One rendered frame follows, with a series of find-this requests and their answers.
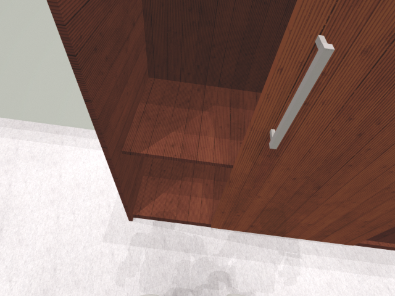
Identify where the handle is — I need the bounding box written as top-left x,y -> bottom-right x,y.
269,35 -> 335,149

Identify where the wardrobe door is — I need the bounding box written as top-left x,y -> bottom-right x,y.
211,0 -> 395,246
367,227 -> 395,244

